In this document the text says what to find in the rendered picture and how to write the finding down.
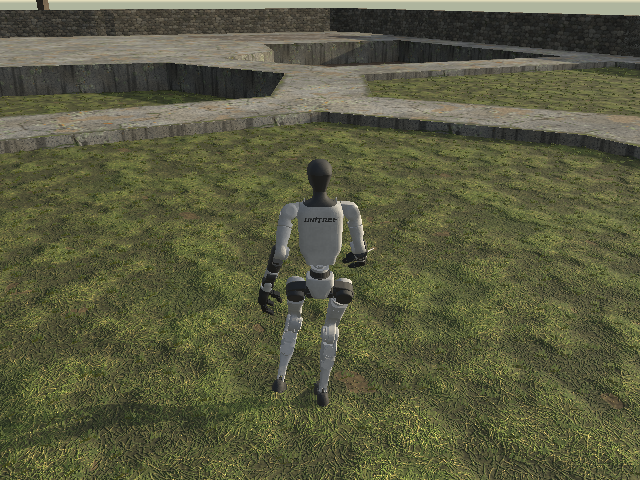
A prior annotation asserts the robot right upper arm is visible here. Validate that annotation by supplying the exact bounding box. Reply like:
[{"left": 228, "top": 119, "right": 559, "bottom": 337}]
[{"left": 340, "top": 201, "right": 366, "bottom": 254}]

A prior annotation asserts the robot right hand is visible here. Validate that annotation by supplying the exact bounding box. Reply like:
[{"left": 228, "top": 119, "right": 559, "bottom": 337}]
[{"left": 342, "top": 252, "right": 366, "bottom": 268}]

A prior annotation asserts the left robot foot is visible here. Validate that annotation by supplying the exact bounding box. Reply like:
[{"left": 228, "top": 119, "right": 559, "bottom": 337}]
[{"left": 272, "top": 377, "right": 287, "bottom": 393}]

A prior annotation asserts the left robot forearm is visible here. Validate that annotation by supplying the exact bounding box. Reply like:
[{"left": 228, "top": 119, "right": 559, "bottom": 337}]
[{"left": 260, "top": 244, "right": 283, "bottom": 292}]

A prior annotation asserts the robot right thigh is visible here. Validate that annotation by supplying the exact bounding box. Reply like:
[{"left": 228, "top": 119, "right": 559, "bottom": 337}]
[{"left": 320, "top": 278, "right": 354, "bottom": 344}]

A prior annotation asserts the right robot forearm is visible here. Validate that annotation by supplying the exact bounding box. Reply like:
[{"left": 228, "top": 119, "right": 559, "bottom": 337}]
[{"left": 354, "top": 239, "right": 368, "bottom": 262}]

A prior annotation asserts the robot left upper arm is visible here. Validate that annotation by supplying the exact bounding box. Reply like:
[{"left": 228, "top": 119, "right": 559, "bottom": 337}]
[{"left": 273, "top": 202, "right": 299, "bottom": 260}]

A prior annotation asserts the robot left hand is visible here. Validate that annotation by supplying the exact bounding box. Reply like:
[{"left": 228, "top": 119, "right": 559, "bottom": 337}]
[{"left": 258, "top": 288, "right": 282, "bottom": 315}]

